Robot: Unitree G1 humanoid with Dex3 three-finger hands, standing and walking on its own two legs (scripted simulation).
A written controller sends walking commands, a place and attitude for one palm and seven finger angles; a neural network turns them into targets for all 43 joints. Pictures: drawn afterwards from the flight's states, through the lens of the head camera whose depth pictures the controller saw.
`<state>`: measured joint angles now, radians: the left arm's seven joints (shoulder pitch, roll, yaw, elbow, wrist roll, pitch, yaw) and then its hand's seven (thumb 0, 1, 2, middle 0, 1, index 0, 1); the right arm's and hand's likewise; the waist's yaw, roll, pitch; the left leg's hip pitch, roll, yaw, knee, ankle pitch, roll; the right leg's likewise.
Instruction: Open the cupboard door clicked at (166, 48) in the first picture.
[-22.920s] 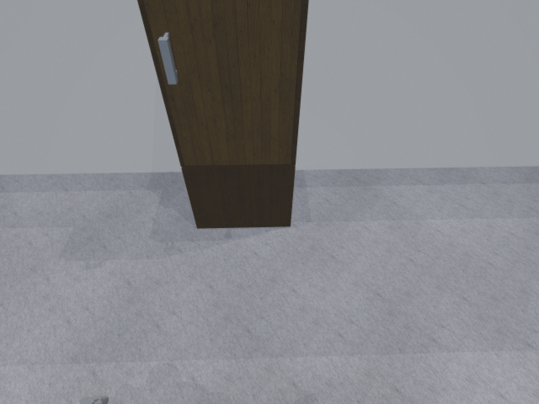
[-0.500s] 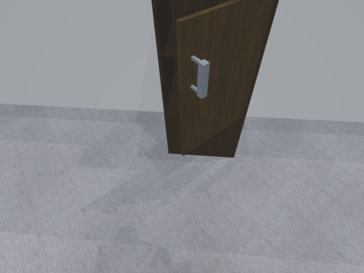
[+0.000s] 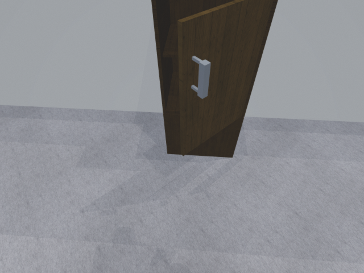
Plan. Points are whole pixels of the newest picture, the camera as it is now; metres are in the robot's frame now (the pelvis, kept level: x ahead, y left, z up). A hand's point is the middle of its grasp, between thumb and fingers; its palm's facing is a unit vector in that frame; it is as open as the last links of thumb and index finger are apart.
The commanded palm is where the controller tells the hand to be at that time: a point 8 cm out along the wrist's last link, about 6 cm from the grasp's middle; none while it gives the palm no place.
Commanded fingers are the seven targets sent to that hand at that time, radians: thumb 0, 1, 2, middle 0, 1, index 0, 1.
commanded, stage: look to check the result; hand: left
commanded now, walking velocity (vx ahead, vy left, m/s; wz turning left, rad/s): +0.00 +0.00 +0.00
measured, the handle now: (199, 77) +0.66 -0.02 +0.07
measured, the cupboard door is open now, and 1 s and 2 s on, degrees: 44 44 44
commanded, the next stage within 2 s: walk to a spot facing it in 0.50 s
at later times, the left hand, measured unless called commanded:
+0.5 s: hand out of the picture +0.08 +0.23 -0.15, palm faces -0.01 -0.95 -0.32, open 7.4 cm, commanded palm none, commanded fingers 0.00 0.90 0.90 -0.20 -0.30 -0.20 -0.30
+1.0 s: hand out of the picture +0.10 +0.17 -0.18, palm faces -0.13 -0.96 -0.26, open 7.4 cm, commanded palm none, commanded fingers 0.00 0.90 0.90 -0.20 -0.30 -0.20 -0.30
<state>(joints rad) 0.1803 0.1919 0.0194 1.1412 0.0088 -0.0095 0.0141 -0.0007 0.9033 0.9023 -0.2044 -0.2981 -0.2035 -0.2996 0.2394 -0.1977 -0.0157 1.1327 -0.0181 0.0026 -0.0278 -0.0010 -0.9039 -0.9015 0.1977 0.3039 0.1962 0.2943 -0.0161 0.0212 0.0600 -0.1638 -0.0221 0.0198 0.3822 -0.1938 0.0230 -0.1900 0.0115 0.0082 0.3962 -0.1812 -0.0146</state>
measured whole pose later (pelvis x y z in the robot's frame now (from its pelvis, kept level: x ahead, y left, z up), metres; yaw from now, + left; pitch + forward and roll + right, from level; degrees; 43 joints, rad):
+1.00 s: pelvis +0.01 -0.02 -0.02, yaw -9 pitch -1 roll +2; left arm 0.16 0.22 0.05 1.00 0.02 0.06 -0.01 0.00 0.90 0.90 -0.20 -0.30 -0.20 -0.30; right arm 0.17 -0.22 -0.04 0.99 -0.03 0.04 -0.03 0.00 -0.90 -0.90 0.20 0.30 0.20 0.29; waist 0.01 0.00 0.12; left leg -0.19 0.04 0.17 0.53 -0.32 -0.01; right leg -0.35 0.04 0.05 0.75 -0.40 -0.02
